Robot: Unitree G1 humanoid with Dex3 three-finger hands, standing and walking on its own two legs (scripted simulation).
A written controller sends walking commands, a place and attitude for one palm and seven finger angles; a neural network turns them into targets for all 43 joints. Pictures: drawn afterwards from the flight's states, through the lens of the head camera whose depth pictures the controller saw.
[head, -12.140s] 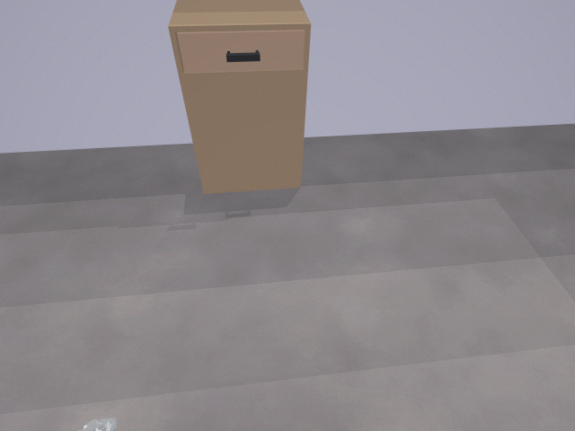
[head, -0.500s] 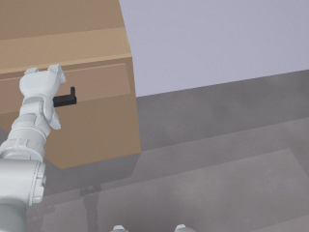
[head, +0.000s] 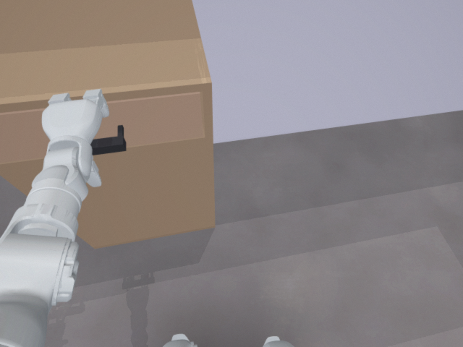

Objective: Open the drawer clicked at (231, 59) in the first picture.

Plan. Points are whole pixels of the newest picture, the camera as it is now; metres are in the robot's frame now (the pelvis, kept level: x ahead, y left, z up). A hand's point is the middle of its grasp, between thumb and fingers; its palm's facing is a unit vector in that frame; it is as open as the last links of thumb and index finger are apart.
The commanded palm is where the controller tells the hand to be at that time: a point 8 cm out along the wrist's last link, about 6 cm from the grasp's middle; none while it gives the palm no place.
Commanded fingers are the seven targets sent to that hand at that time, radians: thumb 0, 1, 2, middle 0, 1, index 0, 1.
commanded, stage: move the hooked fingers above the handle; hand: left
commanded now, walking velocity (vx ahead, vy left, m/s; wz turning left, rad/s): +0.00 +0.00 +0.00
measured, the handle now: (94, 139) +0.53 +0.26 -0.02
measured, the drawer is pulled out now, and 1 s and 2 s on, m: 0.00 0.00 0.00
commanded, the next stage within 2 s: none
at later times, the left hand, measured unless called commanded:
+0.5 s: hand (82, 143) +0.48 +0.25 +0.04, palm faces -0.01 -0.03 -1.00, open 13.8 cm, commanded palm +0.47 +0.24 +0.10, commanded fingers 0.00 -0.50 0.30 -0.30 -1.20 -0.30 -1.20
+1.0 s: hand (85, 141) +0.49 +0.25 +0.03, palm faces -0.02 -0.03 -1.00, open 13.7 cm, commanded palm +0.47 +0.25 +0.10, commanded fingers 0.00 -0.50 0.30 -0.30 -1.20 -0.30 -1.20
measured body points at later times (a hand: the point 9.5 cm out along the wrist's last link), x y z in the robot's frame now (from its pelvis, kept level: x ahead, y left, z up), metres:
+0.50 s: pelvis +0.00 -0.01 +0.00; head +0.10 +0.00 +0.44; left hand +0.47 +0.25 +0.09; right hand +0.00 -0.29 -0.12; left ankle +0.01 +0.11 -0.70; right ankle -0.03 -0.15 -0.70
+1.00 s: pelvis +0.01 -0.01 +0.00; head +0.11 +0.00 +0.44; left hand +0.48 +0.25 +0.09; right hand +0.01 -0.28 -0.13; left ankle +0.01 +0.11 -0.70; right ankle -0.02 -0.15 -0.70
